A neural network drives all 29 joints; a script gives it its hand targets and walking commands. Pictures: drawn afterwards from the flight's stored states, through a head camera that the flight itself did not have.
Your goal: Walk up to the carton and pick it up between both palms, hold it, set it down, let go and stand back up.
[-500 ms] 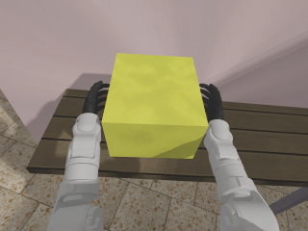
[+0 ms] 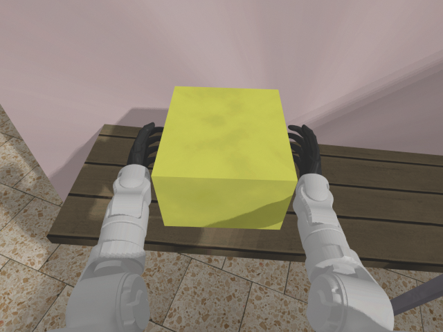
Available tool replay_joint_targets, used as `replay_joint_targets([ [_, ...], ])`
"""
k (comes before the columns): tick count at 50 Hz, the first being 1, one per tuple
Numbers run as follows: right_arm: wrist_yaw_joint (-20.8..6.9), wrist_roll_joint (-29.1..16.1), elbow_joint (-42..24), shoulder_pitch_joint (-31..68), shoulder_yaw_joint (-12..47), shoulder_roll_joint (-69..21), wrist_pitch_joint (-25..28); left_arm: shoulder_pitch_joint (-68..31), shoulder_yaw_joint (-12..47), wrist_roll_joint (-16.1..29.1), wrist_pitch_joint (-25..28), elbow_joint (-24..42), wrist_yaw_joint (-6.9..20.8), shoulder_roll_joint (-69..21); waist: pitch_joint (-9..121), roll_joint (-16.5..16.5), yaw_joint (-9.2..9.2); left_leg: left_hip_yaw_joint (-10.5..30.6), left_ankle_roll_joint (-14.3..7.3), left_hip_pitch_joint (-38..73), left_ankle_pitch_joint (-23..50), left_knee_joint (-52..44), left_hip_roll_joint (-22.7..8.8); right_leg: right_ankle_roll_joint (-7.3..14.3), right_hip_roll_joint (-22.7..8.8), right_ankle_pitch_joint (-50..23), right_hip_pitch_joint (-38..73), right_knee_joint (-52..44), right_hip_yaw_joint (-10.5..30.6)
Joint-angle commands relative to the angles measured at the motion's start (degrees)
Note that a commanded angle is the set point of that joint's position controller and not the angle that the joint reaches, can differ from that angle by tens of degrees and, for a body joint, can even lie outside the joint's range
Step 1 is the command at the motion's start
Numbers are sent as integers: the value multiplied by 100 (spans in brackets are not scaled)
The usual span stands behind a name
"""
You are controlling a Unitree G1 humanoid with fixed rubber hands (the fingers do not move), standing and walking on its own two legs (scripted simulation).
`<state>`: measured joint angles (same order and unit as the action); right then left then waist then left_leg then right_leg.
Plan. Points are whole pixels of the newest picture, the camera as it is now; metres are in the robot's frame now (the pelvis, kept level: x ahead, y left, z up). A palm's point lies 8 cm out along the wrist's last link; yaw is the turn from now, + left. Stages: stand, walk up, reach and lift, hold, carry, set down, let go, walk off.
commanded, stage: set down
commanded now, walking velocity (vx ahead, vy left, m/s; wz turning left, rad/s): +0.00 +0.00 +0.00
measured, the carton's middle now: (224, 153) +0.44 +0.01 +0.07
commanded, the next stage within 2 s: none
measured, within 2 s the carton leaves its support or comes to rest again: rests again in 2.00 s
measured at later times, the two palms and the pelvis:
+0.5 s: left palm (145, 165) +0.41 +0.17 +0.05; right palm (301, 167) +0.41 -0.14 +0.07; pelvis +0.02 +0.00 +0.00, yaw -1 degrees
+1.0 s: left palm (153, 172) +0.43 +0.17 +0.01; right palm (297, 174) +0.43 -0.15 +0.03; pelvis +0.03 +0.00 -0.01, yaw -1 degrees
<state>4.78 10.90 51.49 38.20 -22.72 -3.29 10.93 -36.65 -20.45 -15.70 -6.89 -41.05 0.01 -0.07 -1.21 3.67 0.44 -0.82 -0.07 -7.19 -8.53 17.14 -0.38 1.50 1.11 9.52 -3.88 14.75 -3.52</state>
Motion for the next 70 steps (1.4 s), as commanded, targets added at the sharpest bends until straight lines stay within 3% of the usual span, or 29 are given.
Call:
replay_joint_targets([
  [1,-811,432,-632,3613,1562,-2685,339,-4220,1785,80,608,683,549,-2955,3141,-582,27,-544,276,728,1705,-57,33,-335,-71,-1728,846,93,-266],
  [11,-895,783,-436,3548,1294,-2887,391,-4409,1430,0,938,358,527,-2763,3494,-514,106,-645,210,369,1723,-77,25,-395,-140,-2247,1122,286,-176],
  [31,-883,1097,223,3266,1234,-3079,763,-4450,1572,147,1669,-258,366,-2865,4344,-674,-4,-474,386,496,3361,484,-115,-320,-70,-3457,606,610,-182],
  [36,-882,1125,355,3273,1308,-3153,886,-4482,1560,186,1889,-440,312,-2886,4589,-694,51,-435,365,404,3622,614,-140,-293,-78,-3678,428,678,-154],
  [45,-830,1252,558,3332,1426,-3362,1035,-4761,1503,269,2394,-911,298,-2819,5156,-587,62,-405,269,-258,3331,648,-130,-353,-171,-4203,502,948,-44],
  [57,-791,1399,1084,3291,1339,-3367,1134,-4880,1273,286,2926,-1849,398,-2590,5306,-373,18,-381,163,-1000,2619,636,-106,-414,-224,-4257,491,1173,26],
  [58,-791,1485,1109,3391,1179,-3515,1069,-5004,1019,238,2906,-1978,423,-2460,5018,-280,226,-485,68,-1350,2356,538,-72,-472,-380,-4325,746,1227,82],
  [59,-805,1541,1085,3371,1132,-3492,1052,-4964,974,194,2891,-2040,441,-2427,5068,-219,130,-472,8,-1585,2127,378,-94,-493,-400,-4391,1002,1318,90],
  [60,-807,1550,1114,3364,1106,-3491,1054,-4925,941,162,2887,-2081,451,-2410,5039,-227,182,-476,-3,-1695,2064,336,-87,-487,-412,-4415,1121,1334,105],
  [70,-895,1841,1285,3405,592,-3292,1139,-4878,706,-86,2924,-2251,367,-2431,5040,-426,199,-555,115,-1162,2276,484,-166,-317,-240,-3275,257,1066,-34],
])
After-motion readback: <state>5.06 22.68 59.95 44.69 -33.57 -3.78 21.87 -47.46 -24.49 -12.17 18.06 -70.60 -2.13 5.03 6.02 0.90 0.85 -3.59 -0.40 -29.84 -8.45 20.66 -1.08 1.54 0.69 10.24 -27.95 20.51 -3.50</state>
